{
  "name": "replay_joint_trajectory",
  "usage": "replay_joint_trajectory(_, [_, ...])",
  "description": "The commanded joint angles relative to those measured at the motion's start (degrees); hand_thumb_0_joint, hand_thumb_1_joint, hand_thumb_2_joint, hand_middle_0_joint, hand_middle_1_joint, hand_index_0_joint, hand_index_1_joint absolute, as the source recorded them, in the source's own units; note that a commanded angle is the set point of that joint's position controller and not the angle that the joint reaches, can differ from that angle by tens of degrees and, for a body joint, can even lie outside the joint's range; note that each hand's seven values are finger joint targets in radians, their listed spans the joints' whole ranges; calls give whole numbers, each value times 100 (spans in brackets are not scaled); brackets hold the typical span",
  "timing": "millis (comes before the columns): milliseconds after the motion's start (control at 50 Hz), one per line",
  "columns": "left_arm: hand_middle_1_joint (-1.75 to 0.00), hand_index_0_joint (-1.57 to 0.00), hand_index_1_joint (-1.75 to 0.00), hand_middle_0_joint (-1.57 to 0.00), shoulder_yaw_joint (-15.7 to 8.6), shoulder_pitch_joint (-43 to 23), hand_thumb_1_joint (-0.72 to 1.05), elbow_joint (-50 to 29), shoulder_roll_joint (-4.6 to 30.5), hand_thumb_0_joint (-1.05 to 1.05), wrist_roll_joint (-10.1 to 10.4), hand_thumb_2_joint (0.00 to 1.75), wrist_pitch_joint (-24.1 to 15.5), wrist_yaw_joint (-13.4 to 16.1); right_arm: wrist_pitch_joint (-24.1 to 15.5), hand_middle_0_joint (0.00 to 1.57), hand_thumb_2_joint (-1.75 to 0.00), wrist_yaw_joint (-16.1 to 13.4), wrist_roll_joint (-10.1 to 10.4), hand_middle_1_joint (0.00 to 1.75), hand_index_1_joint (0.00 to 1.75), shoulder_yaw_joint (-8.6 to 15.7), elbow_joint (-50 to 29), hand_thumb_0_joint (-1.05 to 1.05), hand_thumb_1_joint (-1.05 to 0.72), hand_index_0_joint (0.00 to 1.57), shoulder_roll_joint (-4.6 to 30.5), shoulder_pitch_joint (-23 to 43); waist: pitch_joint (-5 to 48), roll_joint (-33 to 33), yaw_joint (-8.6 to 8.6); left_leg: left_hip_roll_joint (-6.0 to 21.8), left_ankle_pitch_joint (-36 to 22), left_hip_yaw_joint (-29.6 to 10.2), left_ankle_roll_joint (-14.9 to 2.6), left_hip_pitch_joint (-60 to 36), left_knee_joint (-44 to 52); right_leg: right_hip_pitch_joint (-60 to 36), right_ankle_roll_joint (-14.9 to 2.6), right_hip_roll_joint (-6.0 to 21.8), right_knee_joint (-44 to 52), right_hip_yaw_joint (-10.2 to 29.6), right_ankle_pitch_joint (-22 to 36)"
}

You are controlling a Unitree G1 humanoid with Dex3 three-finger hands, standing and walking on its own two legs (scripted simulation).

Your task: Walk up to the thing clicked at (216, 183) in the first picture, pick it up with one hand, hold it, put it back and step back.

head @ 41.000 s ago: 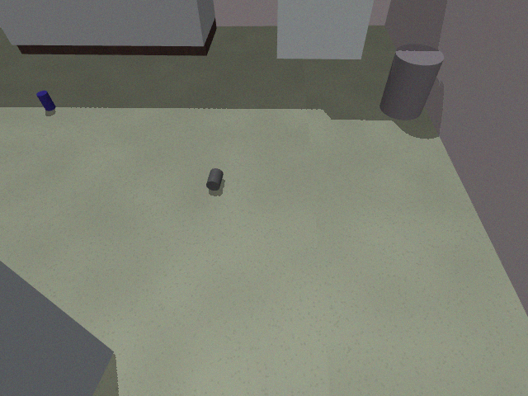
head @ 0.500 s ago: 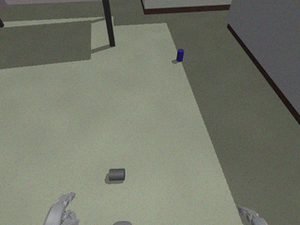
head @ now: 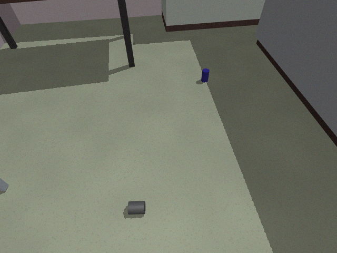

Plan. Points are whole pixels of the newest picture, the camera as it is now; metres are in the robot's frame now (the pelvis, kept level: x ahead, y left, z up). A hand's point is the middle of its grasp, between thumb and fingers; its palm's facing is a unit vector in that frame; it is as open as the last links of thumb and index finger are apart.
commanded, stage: stand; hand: left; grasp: from above
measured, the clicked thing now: (136, 207) +0.49 +0.23 -0.74
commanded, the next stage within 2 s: step back in 1.82 s
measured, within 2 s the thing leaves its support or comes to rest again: neither
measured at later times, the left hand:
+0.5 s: hand out of the picture +0.05 +0.24 -0.16, palm faces +0.01 -0.94 -0.34, open 7.4 cm
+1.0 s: hand out of the picture +0.06 +0.23 -0.15, palm faces +0.01 -0.94 -0.34, open 7.4 cm
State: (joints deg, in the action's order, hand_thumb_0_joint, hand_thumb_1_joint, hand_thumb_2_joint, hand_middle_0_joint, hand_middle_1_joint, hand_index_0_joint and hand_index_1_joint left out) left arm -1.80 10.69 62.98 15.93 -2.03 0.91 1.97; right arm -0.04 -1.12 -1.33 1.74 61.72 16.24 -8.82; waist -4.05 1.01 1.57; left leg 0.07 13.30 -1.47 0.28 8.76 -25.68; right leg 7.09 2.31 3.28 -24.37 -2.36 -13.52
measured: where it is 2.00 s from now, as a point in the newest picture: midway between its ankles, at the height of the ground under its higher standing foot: outside the picture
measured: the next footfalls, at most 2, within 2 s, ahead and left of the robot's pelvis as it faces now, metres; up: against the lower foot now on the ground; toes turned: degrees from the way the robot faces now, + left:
none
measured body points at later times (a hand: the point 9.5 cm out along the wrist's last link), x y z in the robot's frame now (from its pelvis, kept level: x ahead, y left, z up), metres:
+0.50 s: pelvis -0.01 -0.01 +0.00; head +0.00 -0.01 +0.45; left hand +0.05 +0.28 -0.13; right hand +0.06 -0.30 -0.14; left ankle +0.01 +0.12 -0.74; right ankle +0.00 -0.14 -0.74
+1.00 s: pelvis +0.00 -0.01 +0.01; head +0.00 -0.02 +0.46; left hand +0.06 +0.28 -0.13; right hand +0.06 -0.31 -0.13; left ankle +0.01 +0.12 -0.74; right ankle +0.00 -0.14 -0.74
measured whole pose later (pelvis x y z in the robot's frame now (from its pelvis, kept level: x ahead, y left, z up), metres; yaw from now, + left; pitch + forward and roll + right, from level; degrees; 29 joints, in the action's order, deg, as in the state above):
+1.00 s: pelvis +0.00 -0.01 +0.01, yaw +0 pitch -3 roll +0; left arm -1.7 6.4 66.4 18.0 -1.3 0.1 0.5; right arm -0.5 -0.3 -0.9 0.5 65.5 18.9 -7.0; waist -3.5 0.9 0.5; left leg 1.4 10.0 -1.5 1.5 7.0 -19.9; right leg 5.9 1.1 1.9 -19.5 -2.5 -10.6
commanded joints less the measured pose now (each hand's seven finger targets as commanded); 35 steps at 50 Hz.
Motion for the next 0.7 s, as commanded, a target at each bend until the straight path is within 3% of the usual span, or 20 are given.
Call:
replay_joint_trajectory(0, [-30, -20, -30, -20, -211, -218, 90, -148, 1155, 0, 27, 90, -179, 58, -106, 20, -90, -87, -9, 30, 30, 216, -226, 0, -90, 20, 1100, 181, 226, -118, -68, 502, -696, -478, -165, -4, 673, -97, -226, 361, 650, 410, 557])
replay_joint_trajectory(280, [-30, -20, -30, -20, -209, -427, 90, 48, 1276, 0, 41, 90, -186, -5, -113, 20, -90, -41, 2, 30, 30, 157, -56, 0, -90, 20, 1216, 368, 189, -28, -56, 558, -344, -509, -144, 41, 949, -145, -244, 367, 811, 422, 389])
replay_joint_trajectory(340, [-30, -20, -30, -20, -203, -487, 90, 58, 1291, 0, 47, 90, -200, -8, -121, 20, -90, -35, 13, 30, 30, 143, -19, 0, -90, 20, 1229, 333, 249, -100, -71, 587, -588, -501, -129, -88, 912, -134, -250, 388, 834, 446, 405])
replay_joint_trajectory(480, [-30, -20, -30, -20, -191, -551, 90, 63, 1343, 0, 68, 90, -210, -30, -121, 20, -90, -19, 15, 30, 30, 114, 28, 0, -90, 20, 1272, 337, 275, -103, -91, 606, -569, -470, -128, -21, 914, -206, -261, 400, 862, 468, 442])
replay_joint_trajectory(620, [-30, -20, -30, -20, -188, -569, 90, 72, 1351, 0, 100, 90, -230, -41, -139, 20, -90, -25, 27, 30, 30, 91, 70, 0, -90, 20, 1342, 317, 425, -106, -107, 646, -1016, -445, -137, -191, 861, -271, -256, 422, 851, 488, 857])
replay_joint_trajectory(680, [-30, -20, -30, -20, -188, -581, 90, 72, 1371, 0, 92, 90, -222, -49, -134, 20, -90, -22, 21, 30, 30, 81, 59, 0, -90, 20, 1344, 370, 365, -67, -103, 637, -867, -424, -125, -128, 894, -221, -254, 410, 887, 469, 739])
